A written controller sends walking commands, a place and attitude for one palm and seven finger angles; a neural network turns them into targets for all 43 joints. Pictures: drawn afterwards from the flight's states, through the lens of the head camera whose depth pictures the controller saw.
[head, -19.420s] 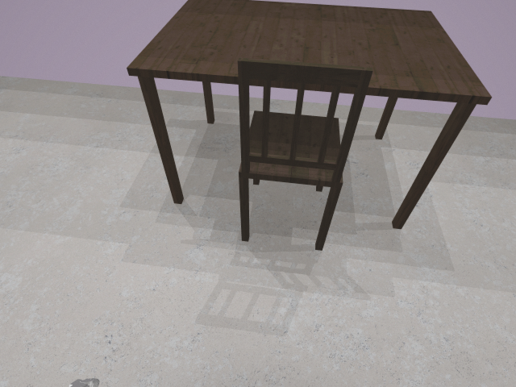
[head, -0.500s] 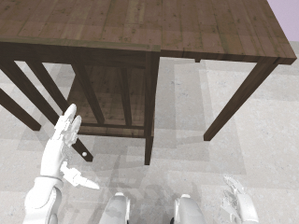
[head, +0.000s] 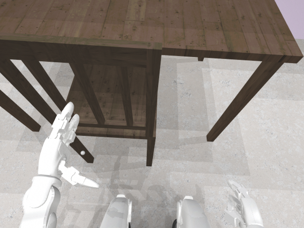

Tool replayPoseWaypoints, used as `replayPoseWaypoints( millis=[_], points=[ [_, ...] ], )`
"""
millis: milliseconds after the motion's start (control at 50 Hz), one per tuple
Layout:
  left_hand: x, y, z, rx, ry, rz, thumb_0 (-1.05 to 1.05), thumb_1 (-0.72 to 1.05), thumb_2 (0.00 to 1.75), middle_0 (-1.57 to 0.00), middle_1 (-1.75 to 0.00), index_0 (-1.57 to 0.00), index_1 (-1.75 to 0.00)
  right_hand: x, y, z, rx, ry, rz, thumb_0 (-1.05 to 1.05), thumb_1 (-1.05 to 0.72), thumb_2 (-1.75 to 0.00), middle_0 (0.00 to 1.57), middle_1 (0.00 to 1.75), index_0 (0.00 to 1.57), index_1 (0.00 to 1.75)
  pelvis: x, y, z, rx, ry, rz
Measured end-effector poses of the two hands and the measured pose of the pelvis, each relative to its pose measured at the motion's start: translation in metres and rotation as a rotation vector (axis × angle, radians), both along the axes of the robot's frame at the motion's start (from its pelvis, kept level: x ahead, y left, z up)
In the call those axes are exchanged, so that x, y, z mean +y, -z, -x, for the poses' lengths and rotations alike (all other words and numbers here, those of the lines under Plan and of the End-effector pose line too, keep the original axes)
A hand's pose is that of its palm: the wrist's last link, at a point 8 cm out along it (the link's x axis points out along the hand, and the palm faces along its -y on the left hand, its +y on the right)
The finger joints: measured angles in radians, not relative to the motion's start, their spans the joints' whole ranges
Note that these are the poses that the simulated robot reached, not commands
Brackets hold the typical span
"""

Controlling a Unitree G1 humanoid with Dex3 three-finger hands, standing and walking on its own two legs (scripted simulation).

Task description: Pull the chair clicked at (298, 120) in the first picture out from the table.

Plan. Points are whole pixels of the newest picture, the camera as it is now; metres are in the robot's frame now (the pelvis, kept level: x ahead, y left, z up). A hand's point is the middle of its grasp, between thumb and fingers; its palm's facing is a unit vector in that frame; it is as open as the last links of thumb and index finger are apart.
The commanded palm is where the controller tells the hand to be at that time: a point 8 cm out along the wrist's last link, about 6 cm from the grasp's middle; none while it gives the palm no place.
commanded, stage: aim the fingers beside a spindle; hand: left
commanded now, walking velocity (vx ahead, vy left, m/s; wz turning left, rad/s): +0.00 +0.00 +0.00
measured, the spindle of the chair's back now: (91, 98) +0.44 +0.19 +0.03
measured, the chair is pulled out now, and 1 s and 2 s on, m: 0.00 0.00 0.00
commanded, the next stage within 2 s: push the fingers through the gap in 0.24 s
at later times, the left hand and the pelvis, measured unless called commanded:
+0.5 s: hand (84, 152) +0.29 +0.17 +0.03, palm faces -0.04 -1.00 -0.05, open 16.9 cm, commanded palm +0.29 +0.23 +0.04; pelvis +0.00 +0.00 +0.00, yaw +0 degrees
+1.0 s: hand (90, 134) +0.34 +0.17 +0.03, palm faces -0.04 -1.00 -0.05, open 16.9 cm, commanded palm +0.32 +0.22 +0.04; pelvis +0.00 +0.00 +0.00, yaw +0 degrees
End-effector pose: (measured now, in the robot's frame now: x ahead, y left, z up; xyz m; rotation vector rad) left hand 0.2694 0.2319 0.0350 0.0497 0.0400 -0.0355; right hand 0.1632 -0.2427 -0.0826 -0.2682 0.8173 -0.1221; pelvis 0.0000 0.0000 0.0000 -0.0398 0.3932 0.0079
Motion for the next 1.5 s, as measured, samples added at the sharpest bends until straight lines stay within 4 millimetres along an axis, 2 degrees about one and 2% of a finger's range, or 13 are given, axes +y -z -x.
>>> replayPoseWaypoints(
  millis=[200, 420, 640, 1000, 1080, 1240, 1500],
  points=[
    [-0.007, 0.000, 0.001, 0.004, 0.017, 0.010, -0.01, -0.50, 0.30, -0.06, -0.08, -0.06, -0.08, 0.002, -0.003, 0.000, -0.006, 0.003, 0.002, 0.01, -0.91, -0.90, 0.20, 0.30, 0.20, 0.30, 0.003, -0.001, -0.001, -0.001, 0.003, 0.000],
    [-0.002, 0.001, 0.006, 0.004, -0.001, -0.002, -0.01, -0.50, 0.30, -0.06, -0.08, -0.06, -0.08, 0.008, -0.002, -0.004, -0.010, -0.015, -0.005, 0.01, -0.91, -0.90, 0.20, 0.30, 0.20, 0.30, 0.004, 0.000, -0.001, -0.002, -0.002, 0.002],
    [-0.003, 0.002, -0.026, -0.013, 0.015, 0.006, -0.02, -0.50, 0.30, -0.06, -0.08, -0.06, -0.08, 0.004, 0.003, 0.001, 0.018, -0.002, 0.005, 0.01, -0.91, -0.90, 0.20, 0.30, 0.20, 0.30, 0.003, 0.001, 0.001, 0.007, 0.000, 0.004],
    [-0.010, -0.001, -0.047, -0.028, 0.008, 0.004, -0.01, -0.50, 0.30, -0.06, -0.08, -0.06, -0.08, -0.005, 0.005, 0.025, 0.093, 0.038, 0.007, 0.01, -0.91, -0.90, 0.20, 0.30, 0.20, 0.30, 0.003, -0.004, 0.000, 0.004, 0.008, -0.005],
    [-0.011, 0.001, -0.056, -0.028, 0.004, 0.003, -0.01, -0.50, 0.30, -0.06, -0.08, -0.06, -0.08, -0.006, 0.007, 0.027, 0.104, 0.043, 0.009, 0.01, -0.91, -0.90, 0.20, 0.30, 0.20, 0.30, 0.002, -0.004, 0.002, 0.007, 0.010, -0.007],
    [-0.001, 0.000, -0.076, -0.032, -0.019, 0.002, -0.01, -0.50, 0.30, -0.06, -0.08, -0.06, -0.08, -0.009, 0.009, 0.035, 0.130, 0.058, 0.013, 0.01, -0.91, -0.90, 0.20, 0.30, 0.20, 0.30, 0.001, -0.003, 0.004, 0.013, 0.012, -0.007],
    [-0.009, 0.003, -0.105, -0.030, -0.006, 0.009, -0.01, -0.50, 0.30, -0.06, -0.08, -0.06, -0.08, -0.014, 0.013, 0.058, 0.206, 0.092, 0.022, 0.01, -0.91, -0.90, 0.20, 0.30, 0.20, 0.30, 0.002, -0.004, 0.004, 0.026, 0.016, -0.008]
  ],
)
